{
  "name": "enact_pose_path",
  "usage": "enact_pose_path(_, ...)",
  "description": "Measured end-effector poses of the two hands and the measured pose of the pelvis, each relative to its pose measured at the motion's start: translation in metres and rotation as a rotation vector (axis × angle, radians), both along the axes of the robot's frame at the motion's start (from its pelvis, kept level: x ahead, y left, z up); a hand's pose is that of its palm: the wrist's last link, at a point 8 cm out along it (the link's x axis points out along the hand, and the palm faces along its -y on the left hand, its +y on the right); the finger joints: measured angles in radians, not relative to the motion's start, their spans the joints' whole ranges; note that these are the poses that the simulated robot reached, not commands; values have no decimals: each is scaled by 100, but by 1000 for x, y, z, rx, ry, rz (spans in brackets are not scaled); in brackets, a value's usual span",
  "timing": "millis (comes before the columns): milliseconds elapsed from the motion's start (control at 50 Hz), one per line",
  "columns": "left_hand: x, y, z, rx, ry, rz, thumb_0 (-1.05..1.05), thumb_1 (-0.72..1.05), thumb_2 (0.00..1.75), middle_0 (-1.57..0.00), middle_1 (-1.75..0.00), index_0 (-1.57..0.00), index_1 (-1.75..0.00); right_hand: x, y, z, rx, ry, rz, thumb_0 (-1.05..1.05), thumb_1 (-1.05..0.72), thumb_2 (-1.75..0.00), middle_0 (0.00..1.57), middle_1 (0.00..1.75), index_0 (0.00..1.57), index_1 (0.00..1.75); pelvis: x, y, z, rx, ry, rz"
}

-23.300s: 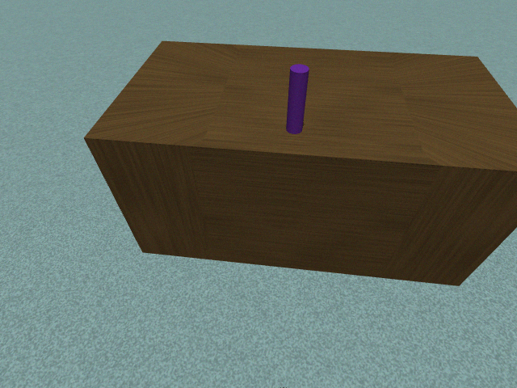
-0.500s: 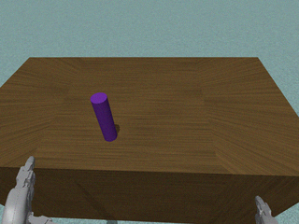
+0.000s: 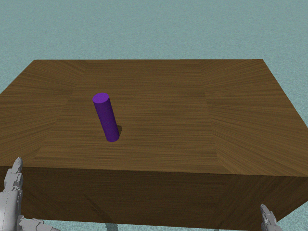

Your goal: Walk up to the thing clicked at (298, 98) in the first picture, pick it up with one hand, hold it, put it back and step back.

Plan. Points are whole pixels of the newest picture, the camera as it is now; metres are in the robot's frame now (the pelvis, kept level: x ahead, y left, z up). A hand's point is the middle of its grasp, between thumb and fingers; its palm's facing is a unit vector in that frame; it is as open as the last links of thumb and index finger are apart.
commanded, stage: home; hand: left
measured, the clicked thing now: (107, 119) +0.49 +0.22 -0.01
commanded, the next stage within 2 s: none
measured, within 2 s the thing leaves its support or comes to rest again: neither
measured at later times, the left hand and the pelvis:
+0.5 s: hand (100, 223) +0.18 +0.18 -0.09, palm faces +0.08 -0.98 -0.17, open 17.6 cm; pelvis +0.01 +0.01 +0.01, yaw -1 degrees
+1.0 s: hand out of the picture +0.16 +0.21 -0.11, palm faces -0.06 -0.95 -0.32, open 17.7 cm; pelvis +0.01 +0.01 +0.01, yaw -1 degrees
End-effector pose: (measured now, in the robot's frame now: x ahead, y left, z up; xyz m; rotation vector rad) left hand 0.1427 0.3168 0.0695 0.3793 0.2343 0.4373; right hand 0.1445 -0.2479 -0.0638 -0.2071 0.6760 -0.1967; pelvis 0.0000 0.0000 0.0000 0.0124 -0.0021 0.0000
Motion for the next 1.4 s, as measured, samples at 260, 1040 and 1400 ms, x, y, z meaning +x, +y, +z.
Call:
enact_pose_path(260,7,-28,-67,-179,189,-39,-2,-55,5,-5,-5,-5,-5,28,43,3,54,-12,88,-1,-10,-46,14,18,13,18,7,8,6,-3,3,1)
enact_pose_path(1040,-9,-46,-149,-182,713,-171,-1,-59,1,-5,-4,-5,-4,-27,-7,-31,-10,309,42,1,-90,-90,21,30,21,31,10,10,11,-13,-19,-13)
enact_pose_path(1400,-96,5,-162,-190,1021,18,-1,-58,3,-5,-4,-5,-4,-87,-35,-41,-53,587,-16,1,-90,-90,21,30,20,30,10,13,19,-16,-44,-5)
